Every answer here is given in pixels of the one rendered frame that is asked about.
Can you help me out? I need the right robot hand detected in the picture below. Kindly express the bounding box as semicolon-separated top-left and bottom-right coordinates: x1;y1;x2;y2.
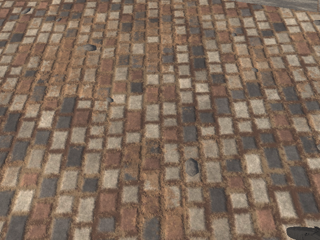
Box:
286;226;320;240

